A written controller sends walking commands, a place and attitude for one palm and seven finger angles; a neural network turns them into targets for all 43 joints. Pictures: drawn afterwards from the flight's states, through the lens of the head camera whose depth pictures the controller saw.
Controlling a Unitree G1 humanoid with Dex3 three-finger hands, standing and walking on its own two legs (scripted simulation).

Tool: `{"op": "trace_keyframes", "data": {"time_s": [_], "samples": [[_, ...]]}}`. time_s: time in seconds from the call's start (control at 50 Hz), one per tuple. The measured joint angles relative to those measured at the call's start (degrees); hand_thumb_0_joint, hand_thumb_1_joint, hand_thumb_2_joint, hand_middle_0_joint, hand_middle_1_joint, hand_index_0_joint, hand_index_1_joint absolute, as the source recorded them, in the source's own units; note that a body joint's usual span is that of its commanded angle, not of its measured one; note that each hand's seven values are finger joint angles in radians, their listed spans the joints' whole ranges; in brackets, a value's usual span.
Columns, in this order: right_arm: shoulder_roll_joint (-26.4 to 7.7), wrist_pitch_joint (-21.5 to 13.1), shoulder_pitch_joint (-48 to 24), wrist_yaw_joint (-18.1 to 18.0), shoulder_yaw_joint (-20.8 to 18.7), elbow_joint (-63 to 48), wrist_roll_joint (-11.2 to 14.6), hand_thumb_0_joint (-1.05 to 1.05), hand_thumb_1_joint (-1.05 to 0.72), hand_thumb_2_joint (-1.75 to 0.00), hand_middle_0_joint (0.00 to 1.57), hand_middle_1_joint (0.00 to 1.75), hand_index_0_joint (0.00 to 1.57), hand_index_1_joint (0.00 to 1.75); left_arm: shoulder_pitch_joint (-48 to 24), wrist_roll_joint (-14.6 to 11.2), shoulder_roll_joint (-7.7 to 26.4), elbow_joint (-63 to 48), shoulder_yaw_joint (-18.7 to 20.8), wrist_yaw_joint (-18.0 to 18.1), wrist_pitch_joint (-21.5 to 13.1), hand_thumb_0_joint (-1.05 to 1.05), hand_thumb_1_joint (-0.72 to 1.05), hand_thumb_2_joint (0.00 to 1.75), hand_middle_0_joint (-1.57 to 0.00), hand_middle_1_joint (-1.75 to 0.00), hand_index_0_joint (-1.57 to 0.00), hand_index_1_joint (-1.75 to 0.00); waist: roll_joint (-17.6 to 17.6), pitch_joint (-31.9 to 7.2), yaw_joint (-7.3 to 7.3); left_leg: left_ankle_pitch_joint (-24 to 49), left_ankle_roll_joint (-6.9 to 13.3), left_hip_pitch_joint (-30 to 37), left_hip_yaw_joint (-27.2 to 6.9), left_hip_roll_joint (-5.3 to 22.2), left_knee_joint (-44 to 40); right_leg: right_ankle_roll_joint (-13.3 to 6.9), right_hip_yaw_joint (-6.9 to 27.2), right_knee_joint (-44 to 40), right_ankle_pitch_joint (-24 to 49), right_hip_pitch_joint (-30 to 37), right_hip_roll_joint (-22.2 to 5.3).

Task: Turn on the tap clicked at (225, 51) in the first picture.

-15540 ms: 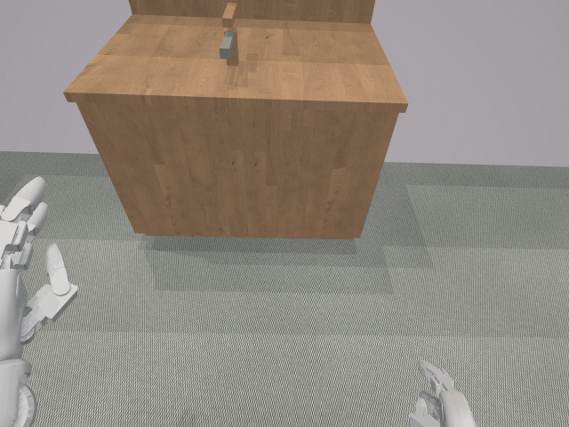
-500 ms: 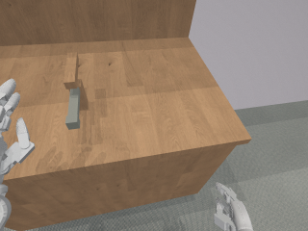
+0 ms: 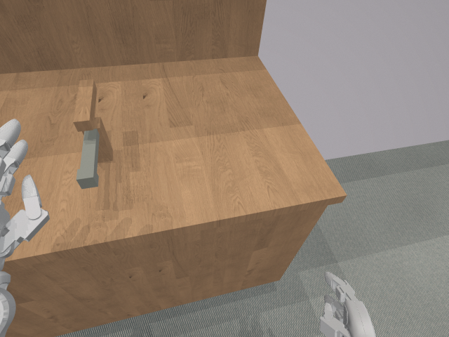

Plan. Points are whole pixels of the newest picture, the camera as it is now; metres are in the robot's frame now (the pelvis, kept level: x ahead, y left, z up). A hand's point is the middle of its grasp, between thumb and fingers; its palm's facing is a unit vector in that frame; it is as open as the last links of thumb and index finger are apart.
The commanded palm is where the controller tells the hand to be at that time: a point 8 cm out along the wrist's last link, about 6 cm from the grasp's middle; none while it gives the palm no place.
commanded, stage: shuffle to correct the standing spot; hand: left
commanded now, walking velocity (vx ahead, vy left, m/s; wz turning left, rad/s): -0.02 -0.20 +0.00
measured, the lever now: (87, 178) +0.34 +0.29 +0.07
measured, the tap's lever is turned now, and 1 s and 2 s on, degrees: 0 0 0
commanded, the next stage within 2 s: come to a stop and stand still in 0.12 s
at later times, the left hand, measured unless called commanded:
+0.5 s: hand (61, 192) +0.24 +0.24 +0.19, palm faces +0.39 -0.79 -0.47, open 7.5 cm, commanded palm +0.16 +0.25 +0.18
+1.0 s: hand (60, 160) +0.29 +0.27 +0.18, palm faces +0.35 -0.86 -0.38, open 7.5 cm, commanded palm +0.23 +0.31 +0.18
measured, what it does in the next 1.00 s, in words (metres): shifts its weight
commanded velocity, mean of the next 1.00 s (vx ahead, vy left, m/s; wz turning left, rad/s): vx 0.00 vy -0.03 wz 0.00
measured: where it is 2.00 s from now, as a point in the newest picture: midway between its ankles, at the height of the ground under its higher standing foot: outside the picture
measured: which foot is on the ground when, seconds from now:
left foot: down 0.00-1.00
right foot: down 0.00-1.00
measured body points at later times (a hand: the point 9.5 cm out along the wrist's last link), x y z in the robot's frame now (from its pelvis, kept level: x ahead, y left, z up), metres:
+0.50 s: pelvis +0.00 -0.03 +0.00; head +0.02 -0.02 +0.45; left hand +0.21 +0.28 +0.21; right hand +0.17 -0.27 -0.08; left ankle +0.05 +0.10 -0.74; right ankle +0.06 -0.10 -0.74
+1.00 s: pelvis +0.05 +0.04 +0.00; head +0.09 +0.06 +0.45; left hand +0.27 +0.32 +0.20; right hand +0.21 -0.18 -0.07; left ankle +0.05 +0.10 -0.74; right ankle +0.06 -0.10 -0.74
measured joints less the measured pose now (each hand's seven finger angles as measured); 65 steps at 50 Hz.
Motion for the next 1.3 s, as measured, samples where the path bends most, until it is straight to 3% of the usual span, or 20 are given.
{"op": "trace_keyframes", "data": {"time_s": [0.08,0.22,0.44,0.48,0.52,0.56,0.6,0.66,0.7,0.78,0.94,1.14,1.3], "samples": [[0.84,0.47,-0.58,0.35,0.34,-0.7,-0.24,0.01,-0.91,-0.9,0.2,0.3,0.21,0.3,-0.95,0.13,-0.71,-0.27,-0.44,-0.25,0.87,0.02,0.89,0.89,-0.2,-0.3,-0.2,-0.3,0.07,0.1,-0.17,-0.45,-0.75,-0.57,0.39,1.22,1.04,-0.95,0.37,0.45,0.09,-0.6,1.2],[0.39,1.22,-0.99,0.07,0.24,-1.04,-0.52,0.01,-0.91,-0.9,0.2,0.3,0.21,0.3,1.29,-0.23,-0.64,-3.48,-1.02,-0.7,2.53,0.02,0.89,0.89,-0.2,-0.3,-0.2,-0.3,0.63,0.11,-1.74,-1.35,-1.88,-1.77,-0.02,3.06,2.98,-2.55,-0.04,0.41,0.28,-1.04,3.02],[-2.88,1.85,0.63,-1.94,-0.58,0.27,0.15,0.01,-0.91,-0.9,0.2,0.3,0.2,0.3,4.47,0.6,-0.98,-4.09,-0.89,0.38,4.6,0.02,0.88,0.89,-0.21,-0.3,-0.21,-0.3,2.63,-0.17,-2.52,-1.36,-1.87,0.08,-0.91,3.35,1.68,-2.82,-0.8,-2.07,0.6,1.62,3.49],[-2.65,0.64,1.86,-2.76,-1.39,0.85,-0.37,0.01,-0.91,-0.9,0.2,0.3,0.2,0.3,-2.86,4.36,3.6,-0.71,1.01,-2.23,4.64,0.02,0.88,0.89,-0.21,-0.3,-0.21,-0.3,2.28,0.84,0.23,-1.55,-1.35,0.09,-0.24,3.99,1.86,-2.54,-0.88,-2.48,0.93,1.88,3.68],[-2.94,1.1,1.38,-2.44,-1.15,1.71,-0.41,0.01,-0.91,-0.9,0.2,0.3,0.2,0.3,-11.5,4.57,6.63,5.11,3.94,-2.87,3.23,0.02,0.88,0.89,-0.21,-0.3,-0.21,-0.3,2.07,1.93,1.71,-0.96,-1.74,-0.01,0.23,4.18,2.12,-2.85,-0.8,-1.58,0.86,1.39,3.61],[-3.42,1.89,0.59,-1.33,-0.84,1.45,0.06,0.01,-0.91,-0.9,0.2,0.3,0.2,0.3,-14.17,3.72,5.41,7.79,6.04,-2.07,2.95,0.02,0.88,0.89,-0.21,-0.3,-0.21,-0.3,2.71,2.11,1.65,-2.06,-1.4,0.2,1.04,4.07,2.48,-2.12,0.36,-1.52,0.89,1.28,3.7],[-3.58,2.35,0.47,-0.29,-0.73,0.43,0.56,0.01,-0.91,-0.9,0.2,0.3,0.2,0.3,-11.24,3.25,2.04,6.81,5.6,-1.33,3.12,0.02,0.89,0.89,-0.2,-0.3,-0.2,-0.3,3.65,1.54,0.65,-2.33,-0.83,1.07,1.89,3.68,1.82,-1.31,1.82,-2.12,1.12,1.67,3.7],[-2.76,2.49,1.31,-0.13,-0.16,-1.0,0.47,0.01,-0.91,-0.9,0.2,0.3,0.2,0.3,-3.87,4.19,-2.25,3.35,0.87,-1.72,3.55,0.02,0.89,0.9,-0.2,-0.3,-0.2,-0.3,3.75,0.39,-1.15,-3.61,-0.24,2.04,3.02,3.0,1.34,-0.8,3.35,-2.5,0.89,2.16,3.28],[-1.89,2.52,1.8,-0.54,0.55,-1.36,-0.01,0.01,-0.91,-0.9,0.2,0.3,0.2,0.3,-0.18,5.08,-3.2,1.91,-1.94,-2.26,3.84,0.02,0.89,0.9,-0.2,-0.3,-0.2,-0.3,3.03,0.16,-2.04,-2.99,-0.01,2.53,3.43,2.71,0.88,-0.66,3.85,-2.26,0.44,2.28,3.07],[-0.31,2.28,2.71,-1.2,1.55,-1.36,-0.74,0.01,-0.91,-0.9,0.2,0.3,0.2,0.3,1.45,5.9,-2.78,1.21,-3.13,-2.43,3.94,0.02,0.88,0.89,-0.21,-0.3,-0.21,-0.3,1.07,0.95,-2.28,-3.7,0.74,3.13,3.73,1.92,0.9,0.05,4.2,-1.75,-0.56,2.69,2.31],[0.43,1.17,1.39,-0.22,1.93,-0.08,-1.36,0.01,-0.91,-0.9,0.2,0.3,0.2,0.3,-2.58,5.55,-0.86,-2.99,2.36,-0.54,1.93,0.02,0.88,0.89,-0.21,-0.3,-0.21,-0.3,0.3,2.19,-1.15,-5.41,2.14,3.64,3.07,0.35,1.41,1.68,3.64,-1.97,-2.1,3.97,0.75],[1.12,3.34,-2.28,0.32,1.47,-2.4,-1.59,0.01,-0.91,-0.9,0.2,0.3,0.21,0.3,-0.67,6.17,-1.57,-3.21,-0.08,-1.33,3.1,0.02,0.89,0.89,-0.2,-0.3,-0.2,-0.3,0.08,1.02,-1.12,-6.39,3.2,5.15,3.32,-1.46,0.85,2.47,3.91,-0.52,-4.19,4.68,-0.99],[0.79,4.79,-2.12,-0.27,1.95,-2.91,-1.5,0.01,-0.91,-0.9,0.2,0.3,0.21,0.3,0.04,5.59,-1.4,-4.07,0.26,-0.81,3.33,0.02,0.89,0.89,-0.21,-0.3,-0.21,-0.3,0.96,0.51,-0.7,-6.09,2.68,5.27,2.13,-0.62,0.66,2.48,2.67,-3.54,-2.72,6.42,-0.16]]}}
